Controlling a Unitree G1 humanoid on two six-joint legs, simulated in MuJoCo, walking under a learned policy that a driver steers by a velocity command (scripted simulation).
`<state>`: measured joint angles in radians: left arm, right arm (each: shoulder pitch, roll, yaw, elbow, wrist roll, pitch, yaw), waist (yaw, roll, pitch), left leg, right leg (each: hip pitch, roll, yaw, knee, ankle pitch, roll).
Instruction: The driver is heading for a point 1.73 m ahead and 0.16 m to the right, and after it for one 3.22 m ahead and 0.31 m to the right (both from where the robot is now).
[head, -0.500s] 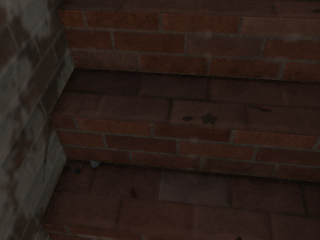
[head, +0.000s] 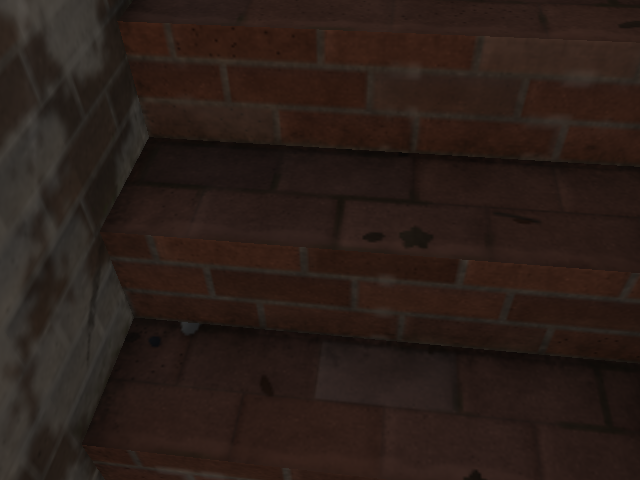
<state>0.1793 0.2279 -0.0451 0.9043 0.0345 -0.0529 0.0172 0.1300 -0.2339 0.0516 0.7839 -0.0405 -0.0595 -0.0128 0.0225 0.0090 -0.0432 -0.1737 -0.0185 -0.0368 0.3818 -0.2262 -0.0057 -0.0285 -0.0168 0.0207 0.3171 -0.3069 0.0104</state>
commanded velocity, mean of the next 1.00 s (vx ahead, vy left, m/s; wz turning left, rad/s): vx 0.50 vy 0.00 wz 0.00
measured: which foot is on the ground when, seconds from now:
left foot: down 0.00-1.00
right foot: down 0.00-1.00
